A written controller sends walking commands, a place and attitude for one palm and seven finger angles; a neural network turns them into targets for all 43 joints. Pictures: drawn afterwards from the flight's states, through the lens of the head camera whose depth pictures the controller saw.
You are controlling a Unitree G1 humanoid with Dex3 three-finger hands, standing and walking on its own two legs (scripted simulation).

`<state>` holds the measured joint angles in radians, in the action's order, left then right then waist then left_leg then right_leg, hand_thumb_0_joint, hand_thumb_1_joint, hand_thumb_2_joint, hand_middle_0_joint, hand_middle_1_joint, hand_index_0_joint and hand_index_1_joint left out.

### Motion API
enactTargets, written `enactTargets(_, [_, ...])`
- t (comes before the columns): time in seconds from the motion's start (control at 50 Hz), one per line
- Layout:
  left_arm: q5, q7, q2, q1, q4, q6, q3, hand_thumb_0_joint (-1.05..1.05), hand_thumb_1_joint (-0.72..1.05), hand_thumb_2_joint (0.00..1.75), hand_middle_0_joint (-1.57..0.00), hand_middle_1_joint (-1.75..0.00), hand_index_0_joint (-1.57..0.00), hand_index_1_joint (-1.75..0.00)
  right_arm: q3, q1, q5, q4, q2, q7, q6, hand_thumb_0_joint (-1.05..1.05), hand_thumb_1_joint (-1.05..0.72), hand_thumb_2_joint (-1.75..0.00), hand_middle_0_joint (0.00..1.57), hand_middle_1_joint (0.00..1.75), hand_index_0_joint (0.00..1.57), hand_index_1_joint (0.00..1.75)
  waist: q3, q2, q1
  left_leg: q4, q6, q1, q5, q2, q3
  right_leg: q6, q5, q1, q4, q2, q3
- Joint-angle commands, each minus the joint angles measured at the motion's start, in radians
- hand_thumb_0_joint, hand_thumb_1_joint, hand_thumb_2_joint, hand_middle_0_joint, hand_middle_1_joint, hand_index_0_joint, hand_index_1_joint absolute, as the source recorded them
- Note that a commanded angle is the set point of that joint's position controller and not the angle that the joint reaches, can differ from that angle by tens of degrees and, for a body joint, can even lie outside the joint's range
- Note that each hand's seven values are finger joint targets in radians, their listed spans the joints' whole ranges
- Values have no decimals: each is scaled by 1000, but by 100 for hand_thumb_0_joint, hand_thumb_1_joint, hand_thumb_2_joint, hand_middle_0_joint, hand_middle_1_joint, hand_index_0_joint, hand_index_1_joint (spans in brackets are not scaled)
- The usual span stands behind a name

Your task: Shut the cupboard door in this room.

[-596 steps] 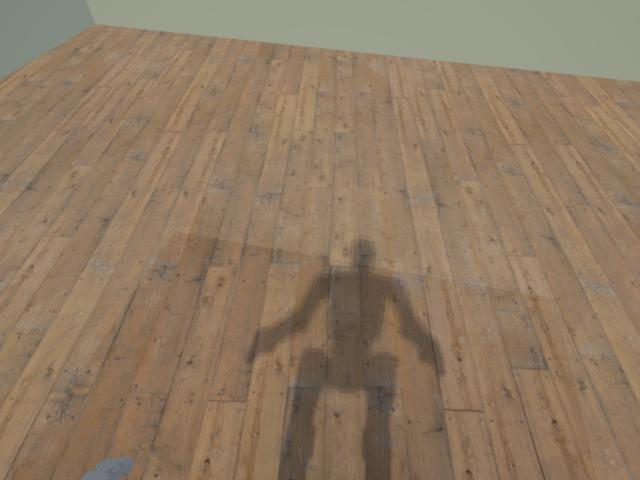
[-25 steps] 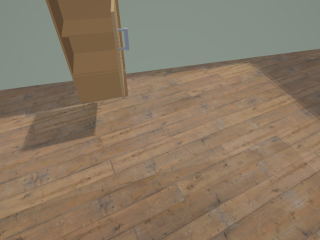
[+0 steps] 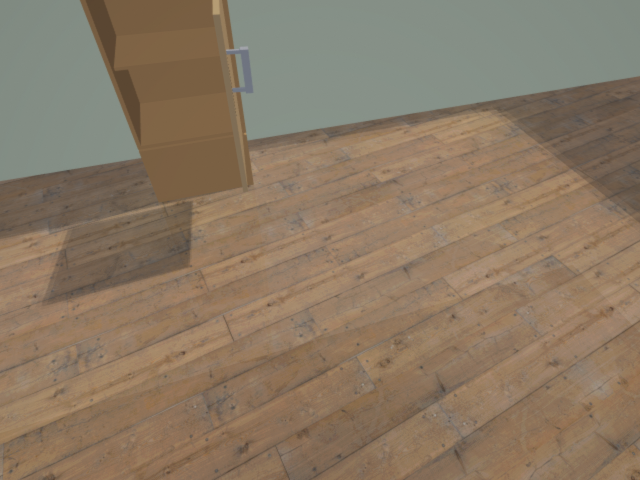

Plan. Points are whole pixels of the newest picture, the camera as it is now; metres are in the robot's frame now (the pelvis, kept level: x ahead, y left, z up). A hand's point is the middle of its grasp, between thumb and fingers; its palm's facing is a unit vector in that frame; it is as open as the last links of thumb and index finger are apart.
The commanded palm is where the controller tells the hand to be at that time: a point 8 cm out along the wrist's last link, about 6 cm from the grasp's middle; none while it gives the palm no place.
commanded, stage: walk around to get in front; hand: left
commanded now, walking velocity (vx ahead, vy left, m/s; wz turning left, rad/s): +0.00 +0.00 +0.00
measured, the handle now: (239, 71) +1.18 +0.32 -0.03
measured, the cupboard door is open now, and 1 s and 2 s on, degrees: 83 83 83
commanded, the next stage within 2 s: none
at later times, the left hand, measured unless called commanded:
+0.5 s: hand out of the picture +0.06 +0.15 -0.17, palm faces -0.09 -0.95 -0.30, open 7.4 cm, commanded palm none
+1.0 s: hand (210, 472) +0.17 +0.18 -0.17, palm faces -0.31 -0.93 -0.21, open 7.4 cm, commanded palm none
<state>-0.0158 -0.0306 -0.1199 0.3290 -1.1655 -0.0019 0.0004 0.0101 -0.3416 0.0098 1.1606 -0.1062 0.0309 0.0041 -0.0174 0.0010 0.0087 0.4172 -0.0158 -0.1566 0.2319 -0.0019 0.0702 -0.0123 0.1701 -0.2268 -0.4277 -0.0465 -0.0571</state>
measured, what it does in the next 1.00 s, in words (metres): walks ahead, turning right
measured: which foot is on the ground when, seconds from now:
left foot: down 0.00-0.38, up 0.40-1.00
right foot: down 0.00-1.00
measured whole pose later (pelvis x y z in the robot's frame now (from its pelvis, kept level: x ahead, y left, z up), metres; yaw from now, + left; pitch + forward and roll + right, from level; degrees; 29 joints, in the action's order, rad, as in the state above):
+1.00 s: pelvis +0.15 -0.02 -0.01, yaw -26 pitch +1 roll +0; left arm -0.03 0.00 -0.19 0.43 -1.04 0.02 0.06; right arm 0.04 -0.07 0.01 0.88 -0.21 -0.02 0.00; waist -0.04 0.00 0.08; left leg 0.63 0.07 -0.44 0.25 -0.05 0.02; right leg 0.01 0.37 -0.06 -0.43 0.06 0.23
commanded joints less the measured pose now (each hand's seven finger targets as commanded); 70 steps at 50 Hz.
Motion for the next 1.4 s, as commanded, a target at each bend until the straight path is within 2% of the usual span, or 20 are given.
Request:
enactTargets(0.0, [2,-9,-76,66,23,13,6,0,90,90,-20,-30,-20,-30,16,-54,-3,-26,-90,5,17,0,-90,-90,20,30,20,30,-104,-8,2,-134,-17,-98,74,-110,-121,12,43,-21,76,-68,73])
enactTargets(0.14, [-7,9,-111,-1,87,-21,52,0,90,90,-20,-30,-20,-30,56,10,2,-83,-146,16,-10,0,-90,-90,20,30,20,30,-127,-51,-4,-74,-38,-94,187,-178,-113,27,92,-178,-39,-24,110])
enactTargets(0.2, [-12,20,-106,-8,122,-33,69,0,90,90,-20,-30,-20,-30,77,56,4,-125,-193,17,-11,0,-90,-90,20,30,20,30,-104,-141,4,-126,-82,-142,246,-274,-165,15,96,-177,-239,19,55])
enactTargets(0.28, [-16,28,-92,-25,170,-38,83,0,90,90,-20,-30,-20,-30,94,103,9,-166,-217,16,1,0,-90,-90,20,30,20,30,-36,-159,4,-69,-160,-72,-81,-375,-138,-8,272,-219,-464,0,13])
enactTargets(0.32, [-14,33,-95,16,172,-23,86,0,90,90,-20,-30,-20,-30,97,137,14,-178,-227,13,-2,0,-90,-90,20,30,20,30,-17,-107,32,89,-110,-75,-233,-339,-43,-5,187,-120,-282,-5,8])
enactTargets(0.34, [-16,32,-127,71,159,-8,92,0,90,90,-20,-30,-20,-30,98,146,12,-190,-224,11,-7,0,-90,-90,20,30,20,30,12,20,58,282,-41,-113,-193,-262,31,11,-52,-18,-87,-30,74])
enactTargets(0.36, [-26,18,-247,100,154,9,110,0,90,90,-20,-30,-20,-30,87,131,4,-225,-152,6,-12,0,-90,-90,20,30,20,30,22,389,53,564,49,-356,201,-95,114,96,-385,99,64,-267,481])
enactTargets(0.38, [-4,8,-255,134,151,3,103,0,90,90,-20,-30,-20,-30,76,198,3,-256,-152,5,-23,0,-90,-90,20,30,20,30,2,324,76,688,58,-395,384,-40,-13,169,-446,56,128,-324,552])
enactTargets(0.4, [0,4,-237,105,160,1,103,0,90,90,-20,-30,-20,-30,76,198,5,-254,-156,3,-29,0,-90,-90,20,30,20,30,-10,209,51,741,52,-424,323,-66,-75,184,-291,81,144,-301,499])
enactTargets(0.5, [5,14,-213,44,194,27,96,0,90,90,-20,-30,-20,-30,80,225,18,-247,-196,-23,-19,0,-90,-90,20,30,20,30,57,94,38,771,76,-473,67,-87,-92,89,-59,190,155,-166,420])
enactTargets(0.76, [-9,16,-231,148,188,64,87,0,90,90,-20,-30,-20,-30,66,390,12,-350,-202,-40,5,0,-90,-90,20,30,20,30,-53,107,67,613,122,-573,35,-100,-92,198,-142,219,171,-166,476])
enactTargets(0.9, [-13,14,-270,81,208,56,97,0,90,90,-20,-30,-20,-30,59,401,-1,-395,-191,-48,32,0,-90,-90,20,30,20,30,-45,156,54,291,94,-346,58,-55,-61,188,-156,126,118,-137,471])
enactTargets(0.96, [-5,15,-272,14,218,52,103,0,90,90,-20,-30,-20,-30,73,204,-3,-336,-230,-32,52,0,-90,-90,20,30,20,30,37,96,-37,59,75,18,-44,-28,-50,131,-175,-23,-65,-62,415])
enactTargets(0.98, [1,23,-240,3,233,51,101,0,90,90,-20,-30,-20,-30,88,53,1,-291,-293,-17,59,0,-90,-90,20,30,20,30,115,-28,-93,26,59,269,-29,-104,-103,100,-98,-162,-236,17,339])
enactTargets(1.0, [16,34,-173,44,245,46,92,0,90,90,-20,-30,-20,-30,114,-77,20,-256,-401,-13,63,0,-90,-90,20,30,20,30,204,-331,-122,-50,-14,447,122,-411,-457,48,362,-381,-550,137,191])
enactTargets(1.02, [7,36,-167,39,256,47,88,0,90,90,-20,-30,-20,-30,106,-102,17,-256,-413,-17,51,0,-90,-90,20,30,20,30,164,-339,-112,-174,-64,327,297,-520,-614,31,439,-438,-730,105,151])
enactTargets(1.04, [-3,43,-176,1,272,46,95,0,90,90,-20,-30,-20,-30,98,-32,19,-278,-376,-20,44,0,-90,-90,20,30,20,30,33,-212,-85,-223,-95,166,410,-507,-597,33,385,-447,-801,46,141])
enactTargets(1.1, [-21,66,-174,-25,245,21,104,0,90,90,-20,-30,-20,-30,58,90,19,-288,-229,-20,57,0,-90,-90,20,30,20,30,-96,-162,-5,-270,-19,-103,368,-369,-351,29,181,-402,-870,-29,100])
enactTargets(1.16, [-19,75,-127,3,236,2,95,0,90,90,-20,-30,-20,-30,54,62,12,-259,-201,-12,81,0,-90,-90,20,30,20,30,-48,-134,23,-235,7,-79,105,-303,-135,9,46,-394,-873,-36,76])
enactTargets(1.38, [-22,80,-103,-311,317,-8,68,0,90,90,-20,-30,-20,-30,53,-204,19,-121,-177,-5,95,0,-90,-90,20,30,20,30,-99,-62,-64,-212,-96,191,-262,-358,2,-20,-10,-607,-602,-88,10])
